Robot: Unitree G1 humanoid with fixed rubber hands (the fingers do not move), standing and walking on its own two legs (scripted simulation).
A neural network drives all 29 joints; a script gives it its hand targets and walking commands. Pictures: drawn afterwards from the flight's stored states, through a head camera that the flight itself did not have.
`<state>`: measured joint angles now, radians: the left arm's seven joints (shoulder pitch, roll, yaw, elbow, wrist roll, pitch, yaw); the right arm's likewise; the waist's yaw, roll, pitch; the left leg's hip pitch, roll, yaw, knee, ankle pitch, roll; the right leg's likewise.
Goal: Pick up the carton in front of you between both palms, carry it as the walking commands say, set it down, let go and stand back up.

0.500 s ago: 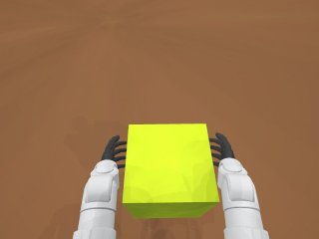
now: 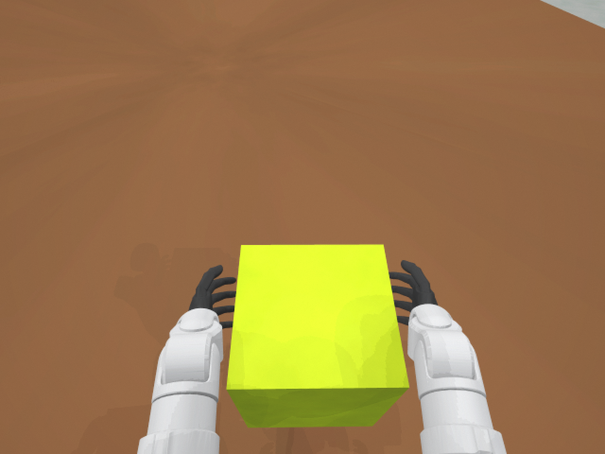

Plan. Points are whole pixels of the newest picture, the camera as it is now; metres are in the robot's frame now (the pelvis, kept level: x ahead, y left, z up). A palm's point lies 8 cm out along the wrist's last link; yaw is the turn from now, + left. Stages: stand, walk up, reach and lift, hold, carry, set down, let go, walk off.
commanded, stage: carry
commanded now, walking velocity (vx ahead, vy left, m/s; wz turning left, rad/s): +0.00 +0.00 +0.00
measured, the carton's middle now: (311, 342) +0.32 +0.00 -0.06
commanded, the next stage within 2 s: hold in 0.72 s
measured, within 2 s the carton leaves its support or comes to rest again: neither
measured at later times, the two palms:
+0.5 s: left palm (186, 338) +0.27 +0.16 +0.05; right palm (414, 333) +0.27 -0.13 +0.04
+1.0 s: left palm (148, 360) +0.24 +0.20 +0.05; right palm (382, 329) +0.28 -0.09 +0.05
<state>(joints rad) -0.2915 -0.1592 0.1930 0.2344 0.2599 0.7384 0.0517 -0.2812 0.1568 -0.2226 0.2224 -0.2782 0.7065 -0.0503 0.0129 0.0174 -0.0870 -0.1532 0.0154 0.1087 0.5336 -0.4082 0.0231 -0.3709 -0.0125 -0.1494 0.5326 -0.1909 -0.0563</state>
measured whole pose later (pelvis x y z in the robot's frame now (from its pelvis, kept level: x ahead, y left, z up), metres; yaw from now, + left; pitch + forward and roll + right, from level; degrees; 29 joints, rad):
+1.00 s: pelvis -0.04 +0.01 +0.01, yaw +6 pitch -5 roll +0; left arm -0.32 -0.17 0.27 0.33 0.32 0.66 0.05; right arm -0.30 0.16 -0.22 0.24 -0.26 0.70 -0.02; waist 0.02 0.05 0.03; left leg -0.06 -0.05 0.00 0.45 -0.31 0.06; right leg -0.22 0.01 0.06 0.40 -0.10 0.02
